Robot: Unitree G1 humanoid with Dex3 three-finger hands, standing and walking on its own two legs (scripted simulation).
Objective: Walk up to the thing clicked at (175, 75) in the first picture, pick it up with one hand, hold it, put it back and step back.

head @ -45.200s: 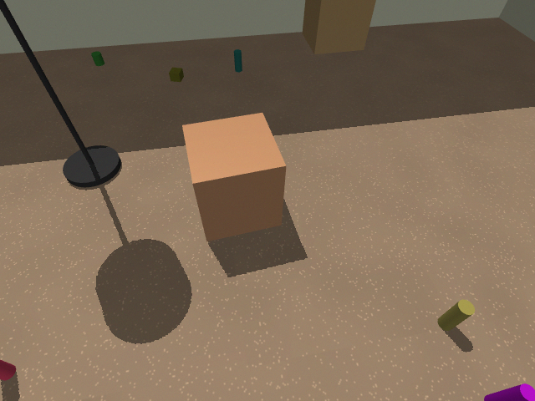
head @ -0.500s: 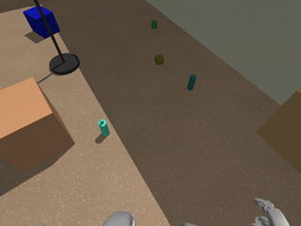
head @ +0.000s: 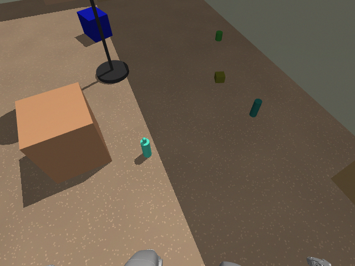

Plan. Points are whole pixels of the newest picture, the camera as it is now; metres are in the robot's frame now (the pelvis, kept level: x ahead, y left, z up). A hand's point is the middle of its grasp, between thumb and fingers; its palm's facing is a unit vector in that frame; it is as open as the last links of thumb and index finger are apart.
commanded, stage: walk up
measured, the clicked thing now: (219, 77) +1.56 -0.29 -0.73
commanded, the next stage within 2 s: stand in 0.68 s
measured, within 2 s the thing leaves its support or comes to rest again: neither
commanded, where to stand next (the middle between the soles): +0.08 -0.01 m, yaw +1 degrees
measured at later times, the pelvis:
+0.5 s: pelvis +0.01 +0.00 +0.01, yaw +4 degrees
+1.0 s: pelvis +0.01 -0.02 +0.02, yaw +4 degrees
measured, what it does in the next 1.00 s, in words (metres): steps on the spot: left foot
